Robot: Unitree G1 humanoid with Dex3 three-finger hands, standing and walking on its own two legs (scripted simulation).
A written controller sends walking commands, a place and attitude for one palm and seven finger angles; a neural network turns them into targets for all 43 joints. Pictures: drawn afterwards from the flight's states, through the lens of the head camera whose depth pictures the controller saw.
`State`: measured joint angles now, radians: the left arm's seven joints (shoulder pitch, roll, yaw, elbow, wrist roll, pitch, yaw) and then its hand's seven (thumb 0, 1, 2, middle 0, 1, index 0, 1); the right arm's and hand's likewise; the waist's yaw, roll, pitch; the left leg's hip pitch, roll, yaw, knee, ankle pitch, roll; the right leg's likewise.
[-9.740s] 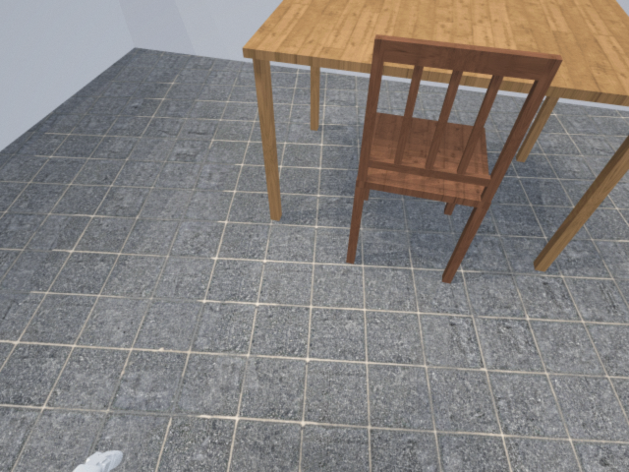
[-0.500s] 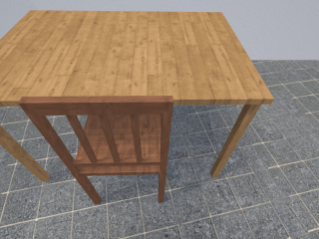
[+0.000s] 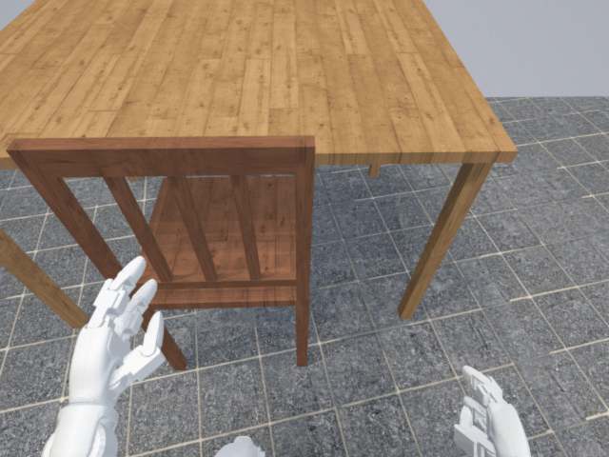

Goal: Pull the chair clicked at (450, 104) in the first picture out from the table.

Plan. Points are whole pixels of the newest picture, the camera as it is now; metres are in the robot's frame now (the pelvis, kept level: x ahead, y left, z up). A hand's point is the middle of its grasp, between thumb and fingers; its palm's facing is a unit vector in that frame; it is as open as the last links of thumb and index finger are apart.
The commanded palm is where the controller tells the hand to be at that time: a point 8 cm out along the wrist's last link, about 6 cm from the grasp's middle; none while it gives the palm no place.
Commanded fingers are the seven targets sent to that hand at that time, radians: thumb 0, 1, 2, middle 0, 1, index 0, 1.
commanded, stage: raise the hand toward the chair's back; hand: left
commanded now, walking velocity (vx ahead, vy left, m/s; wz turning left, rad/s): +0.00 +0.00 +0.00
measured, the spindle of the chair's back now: (196, 233) +0.48 +0.21 -0.04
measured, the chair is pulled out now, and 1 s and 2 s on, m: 0.00 0.00 0.00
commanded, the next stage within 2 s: aim the fingers beside a spindle in 1.82 s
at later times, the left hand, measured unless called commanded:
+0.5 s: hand (154, 388) +0.21 +0.20 +0.00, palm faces +0.05 -1.00 -0.04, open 12.3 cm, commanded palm +0.17 +0.26 +0.00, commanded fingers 0.00 -0.03 0.50 -0.11 -0.15 -0.11 -0.15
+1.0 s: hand (124, 380) +0.22 +0.23 +0.01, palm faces +0.08 -1.00 -0.03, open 16.3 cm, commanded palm +0.19 +0.29 +0.01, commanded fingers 0.00 -0.50 0.30 -0.06 -0.08 -0.06 -0.08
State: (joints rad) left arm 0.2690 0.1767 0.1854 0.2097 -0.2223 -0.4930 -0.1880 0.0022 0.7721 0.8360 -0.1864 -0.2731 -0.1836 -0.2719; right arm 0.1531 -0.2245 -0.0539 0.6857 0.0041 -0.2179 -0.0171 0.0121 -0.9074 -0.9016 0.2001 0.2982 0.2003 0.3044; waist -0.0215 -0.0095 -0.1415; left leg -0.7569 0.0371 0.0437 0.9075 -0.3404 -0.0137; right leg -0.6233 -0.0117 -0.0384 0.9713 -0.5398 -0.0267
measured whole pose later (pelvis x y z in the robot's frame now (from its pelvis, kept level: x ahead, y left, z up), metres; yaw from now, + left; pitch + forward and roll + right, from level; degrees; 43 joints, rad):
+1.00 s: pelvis -0.01 +0.03 -0.04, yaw +1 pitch +15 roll -4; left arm 0.35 0.22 0.17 0.01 -0.25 -0.40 -0.20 -0.01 -0.38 0.35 -0.08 -0.10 -0.07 -0.09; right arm 0.16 -0.21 0.00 0.55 0.01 -0.18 -0.06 0.01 -0.91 -0.90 0.20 0.30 0.20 0.30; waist 0.00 0.04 -0.15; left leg -1.00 0.04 -0.02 1.16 -0.42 0.03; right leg -0.80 0.00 -0.09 1.13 -0.59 0.01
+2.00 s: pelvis -0.01 +0.01 -0.03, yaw +1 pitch +14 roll -3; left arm 0.28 0.24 0.21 0.11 -0.27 -0.41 -0.21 -0.02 -0.50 0.30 -0.07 -0.08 -0.06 -0.08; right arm 0.21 -0.23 0.01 0.58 0.02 -0.17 -0.06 0.01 -0.91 -0.90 0.20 0.30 0.20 0.30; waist -0.02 0.05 -0.14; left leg -0.95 0.05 -0.02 1.11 -0.41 0.00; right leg -0.75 0.01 -0.09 1.09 -0.59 -0.02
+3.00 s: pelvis -0.01 +0.01 -0.05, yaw -1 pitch +20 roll -3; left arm -0.02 0.22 0.19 0.35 -0.22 -0.46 -0.15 -0.02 -0.50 0.30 -0.06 -0.08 -0.06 -0.08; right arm 0.21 -0.25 -0.01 0.60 0.00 -0.09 -0.04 0.01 -0.91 -0.90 0.20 0.30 0.20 0.30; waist -0.03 0.04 -0.16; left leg -1.12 0.06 0.00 1.22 -0.45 0.00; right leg -0.94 0.01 -0.07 1.23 -0.63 -0.02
